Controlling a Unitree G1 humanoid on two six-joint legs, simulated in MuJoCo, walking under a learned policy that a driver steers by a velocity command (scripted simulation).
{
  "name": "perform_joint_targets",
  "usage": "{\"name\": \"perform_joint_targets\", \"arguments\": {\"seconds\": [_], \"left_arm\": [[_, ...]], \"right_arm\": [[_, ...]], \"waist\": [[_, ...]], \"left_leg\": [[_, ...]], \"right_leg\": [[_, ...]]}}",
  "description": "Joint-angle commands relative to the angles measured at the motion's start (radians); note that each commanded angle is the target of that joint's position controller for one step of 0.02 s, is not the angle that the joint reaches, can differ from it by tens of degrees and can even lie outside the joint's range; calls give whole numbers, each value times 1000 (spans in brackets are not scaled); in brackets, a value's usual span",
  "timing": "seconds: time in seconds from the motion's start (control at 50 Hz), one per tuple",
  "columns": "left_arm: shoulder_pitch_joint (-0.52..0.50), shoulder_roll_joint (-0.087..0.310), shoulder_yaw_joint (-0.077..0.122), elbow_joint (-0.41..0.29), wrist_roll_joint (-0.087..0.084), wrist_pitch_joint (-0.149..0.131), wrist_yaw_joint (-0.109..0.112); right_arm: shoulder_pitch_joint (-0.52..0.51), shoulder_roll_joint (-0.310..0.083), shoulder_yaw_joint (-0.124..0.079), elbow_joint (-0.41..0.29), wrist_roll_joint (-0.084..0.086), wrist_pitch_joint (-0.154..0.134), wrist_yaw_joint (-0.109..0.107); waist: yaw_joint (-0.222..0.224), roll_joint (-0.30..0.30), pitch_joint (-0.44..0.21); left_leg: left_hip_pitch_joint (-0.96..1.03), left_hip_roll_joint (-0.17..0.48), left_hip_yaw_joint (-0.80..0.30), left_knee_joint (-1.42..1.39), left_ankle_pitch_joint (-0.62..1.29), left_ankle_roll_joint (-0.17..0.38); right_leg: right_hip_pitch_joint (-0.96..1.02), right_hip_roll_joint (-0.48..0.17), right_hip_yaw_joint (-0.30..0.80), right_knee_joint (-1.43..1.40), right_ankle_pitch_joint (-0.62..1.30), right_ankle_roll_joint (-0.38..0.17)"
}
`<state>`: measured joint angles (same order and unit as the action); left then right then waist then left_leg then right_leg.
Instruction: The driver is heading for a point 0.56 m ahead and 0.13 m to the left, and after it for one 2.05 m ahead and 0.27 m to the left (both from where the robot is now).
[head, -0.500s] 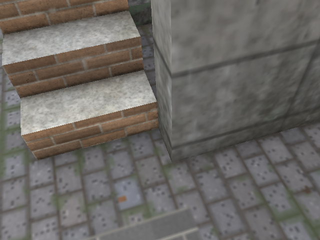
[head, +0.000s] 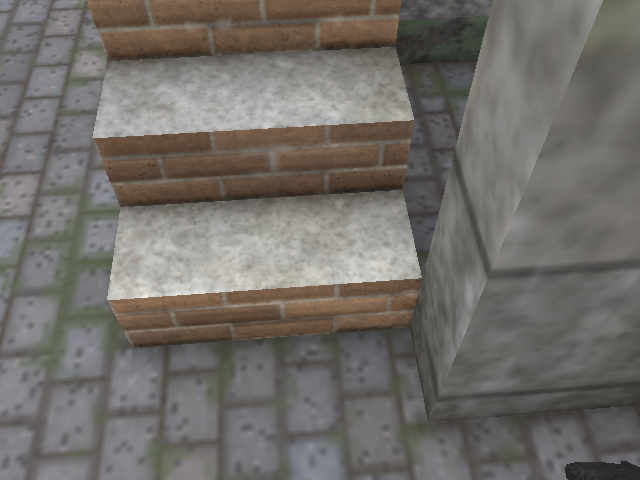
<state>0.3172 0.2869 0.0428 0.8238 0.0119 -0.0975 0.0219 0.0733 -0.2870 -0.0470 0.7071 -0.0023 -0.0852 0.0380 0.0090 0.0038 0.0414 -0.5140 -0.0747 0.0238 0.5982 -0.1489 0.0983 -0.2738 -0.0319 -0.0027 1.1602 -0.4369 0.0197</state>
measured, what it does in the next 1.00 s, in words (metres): walks ahead, turning left: right foot, then left foot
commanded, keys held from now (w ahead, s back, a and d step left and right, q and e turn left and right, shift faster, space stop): w+q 0.82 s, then w+e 0.18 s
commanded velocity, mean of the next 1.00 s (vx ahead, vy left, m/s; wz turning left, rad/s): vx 0.50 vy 0.00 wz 0.51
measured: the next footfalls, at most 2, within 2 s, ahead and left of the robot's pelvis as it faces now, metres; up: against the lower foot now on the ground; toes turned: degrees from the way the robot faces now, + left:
right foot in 0.38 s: +0.40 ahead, -0.09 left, +0.00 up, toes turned +17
left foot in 0.86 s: +0.37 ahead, +0.24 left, +0.00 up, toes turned +32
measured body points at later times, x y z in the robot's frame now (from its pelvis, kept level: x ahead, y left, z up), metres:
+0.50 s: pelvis +0.26 +0.00 +0.01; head +0.28 -0.01 +0.46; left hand +0.35 +0.30 -0.07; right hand +0.46 -0.23 -0.09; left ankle +0.13 +0.08 -0.63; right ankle +0.36 -0.10 -0.72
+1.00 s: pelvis +0.38 +0.15 +0.02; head +0.37 +0.19 +0.47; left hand +0.40 +0.46 -0.10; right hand +0.50 -0.10 -0.08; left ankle +0.34 +0.22 -0.72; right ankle +0.41 -0.02 -0.61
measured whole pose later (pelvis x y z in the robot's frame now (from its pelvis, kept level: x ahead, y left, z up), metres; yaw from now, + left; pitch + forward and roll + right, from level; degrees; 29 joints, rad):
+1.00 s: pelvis +0.38 +0.15 +0.02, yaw +30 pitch +1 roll -1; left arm 0.13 0.30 0.06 0.81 -0.03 -0.08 0.01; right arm 0.51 -0.24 -0.07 0.75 -0.02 -0.06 0.01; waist -0.09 -0.07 0.01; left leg -0.27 -0.02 0.04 0.54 -0.28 0.06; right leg -0.50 -0.08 0.00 1.23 -0.33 -0.04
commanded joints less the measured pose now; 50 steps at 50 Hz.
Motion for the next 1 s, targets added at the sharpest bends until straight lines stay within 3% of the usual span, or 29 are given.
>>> {"name": "perform_joint_targets", "arguments": {"seconds": [0.02, 0.06, 0.12, 0.22, 0.24, 0.3, 0.36, 0.38, 0.4, 0.42, 0.44, 0.46, 0.5, 0.52, 0.58, 0.6, 0.66, 0.68, 0.7, 0.74, 0.78, 0.82, 0.84, 0.86, 0.88, 0.9, 0.92, 0.94, 1.0], "left_arm": [[-66, 122, 10, -138, -9, -76, -4], [-53, 137, 24, -144, 10, -48, 12], [-21, 106, 23, -135, 35, -9, -1], [-222, 48, 4, -161, 13, -27, -18], [-233, 38, -1, -164, 8, -33, -8], [-299, 66, 4, -187, -12, -47, -6], [-252, 129, 39, -183, -12, -74, -5], [-172, 145, 45, -175, 10, -78, -3], [-33, 183, 58, -174, 28, -76, 2], [86, 220, 77, -106, 30, -62, -4], [84, 152, 70, -121, -7, -54, -5], [50, 110, 60, -143, -11, -43, 1], [-57, 94, 45, -178, -9, -25, 20], [-75, 88, 35, -173, 9, -4, 35], [-94, 116, 47, -164, 14, 8, 29], [-109, 161, 67, -153, 7, 8, 27], [-146, 174, 75, -130, 1, 5, 21], [-191, 173, 77, -128, -32, 5, 11], [-192, 182, 81, -121, -41, 5, 8], [-179, 192, 84, -102, -26, 12, 3], [-179, 193, 86, -87, -33, 29, -2], [-188, 185, 84, -77, -49, 45, 3], [-161, 123, 62, -71, -41, 53, 7], [-176, 45, 30, -94, 11, 56, 5], [-115, -3, 16, -133, 5, 32, 10], [-100, 69, 28, -97, -39, 8, 0], [-147, 117, 42, -96, -65, -5, -9], [-177, 114, 43, -93, -64, -8, -7], [-187, 110, 50, -61, -49, 15, -15]], "right_arm": [[172, -158, -55, -34, 11, 2, -26], [84, -118, -40, -56, 10, 2, -17], [81, -133, -49, -58, 7, 10, -17], [166, -140, -59, -59, 22, 46, -50], [151, -158, -65, -71, 18, 66, -56], [221, -143, -67, -69, 27, 64, -52], [216, -140, -73, -86, 36, 58, -54], [178, -112, -55, -102, 20, 68, -63], [167, -68, -38, -124, 12, 66, -71], [291, -15, -19, -161, 21, 57, -68], [278, -107, -33, -148, 23, 51, -65], [175, -138, -41, -168, 14, 57, -62], [78, -123, -40, -215, -17, 80, -58], [168, -113, -41, -193, -9, 102, -59], [181, -69, -35, -211, -12, 126, -68], [184, -61, -35, -213, 8, 109, -68], [229, -49, -37, -194, 14, 86, -59], [196, -47, -41, -189, 22, 75, -47], [204, -49, -44, -186, 27, 69, -40], [222, -56, -51, -172, 25, 76, -26], [253, -62, -62, -159, 31, 83, -20], [342, -66, -77, -113, 22, 88, -20], [474, -98, -101, -48, 12, 79, -23], [571, -188, -123, -22, 13, 54, -31], [531, -264, -123, -44, 0, 30, -22], [526, -196, -103, -44, -10, 1, -9], [518, -147, -87, -33, -7, -13, -8], [475, -124, -72, -27, -1, -6, -13], [420, -76, -43, -20, -27, 3, -45]], "waist": [[-81, -34, -233], [2, -7, -136], [50, 59, -95], [-40, 86, -93], [-39, 103, -86], [-73, 91, -91], [-35, 124, -123], [19, 107, -209], [74, 36, -344], [30, -325, -406], [58, -269, -356], [85, -170, -246], [49, -54, -73], [-3, -45, -51], [-7, -30, -33], [-7, -57, -50], [-22, -105, -89], [-19, -132, -79], [-20, -137, -74], [-15, -146, -62], [-28, -139, -44], [-88, -89, -36], [-133, 21, -70], [-160, 296, -54], [-39, 458, -82], [-58, 286, -149], [-64, 209, -108], [-60, 124, -57], [-56, 160, -1]], "left_leg": [[622, 315, -540, -298, 17, 215], [351, 260, -444, -368, 121, 204], [182, 183, -310, -374, 259, 201], [188, 132, -275, -307, 222, 129], [188, 128, -291, -259, 261, 126], [303, 161, -396, -206, 233, 128], [418, 150, -470, -101, 211, 90], [388, 118, -428, 45, 367, 54], [243, 59, -349, 268, 196, 17], [-150, -65, -258, 529, -380, -34], [-289, 19, -237, 691, -418, -45], [-338, 48, -209, 750, -326, -51], [-301, 87, -203, 761, -192, -71], [-202, 93, -204, 715, -194, -101], [-118, 111, -122, 584, -189, -151], [-109, 127, -90, 525, -155, -160], [-9, 165, -86, 352, -53, -159], [-5, 187, -66, 311, -9, -145], [13, 194, -61, 260, -2, -135], [44, 187, -21, 212, -27, -112], [67, 175, 14, 170, -87, -77], [179, 131, 63, 50, -109, -28], [336, 59, 54, -61, -136, 4], [446, 179, -199, -178, 19, 60], [564, 323, -716, -324, -130, 218], [562, 400, -782, -389, -243, 230], [527, 398, -678, -359, -314, 178], [447, 378, -571, -364, -361, 131], [384, 306, -359, -432, -242, 72]], "right_leg": [[-561, -55, 119, 170, 115, -28], [-398, -93, 112, 50, 150, -12], [-312, -67, 67, -103, 219, 18], [-251, 3, 41, -475, 467, 28], [-232, 14, 42, -507, 490, 38], [-238, 42, 65, -621, 416, 46], [-149, 54, 64, -780, 400, 4], [37, -10, 86, -783, 504, -36], [302, -162, 210, -735, 570, -108], [606, -373, 579, -739, 487, -298], [571, -419, 678, -786, 161, -301], [469, -364, 580, -835, 12, -257], [213, -307, 416, -880, 200, -202], [126, -280, 320, -892, 320, -183], [39, -254, 113, -909, 455, -174], [52, -246, 73, -943, 422, -181], [72, -255, -10, -943, 438, -171], [83, -270, -26, -971, 388, -171], [97, -274, -35, -979, 353, -165], [134, -289, -61, -984, 306, -171], [176, -301, -77, -951, 258, -163], [156, -277, -132, -813, 240, -130], [105, -194, -184, -561, 332, -104], [-108, -98, -212, -200, 59, -43], [-448, 65, -54, 100, -189, -9], [-486, 2, 79, 231, -136, -36], [-506, -53, 91, 230, -56, -73], [-490, -92, 82, 186, 32, -81], [-424, -100, 64, 79, 236, -73]]}}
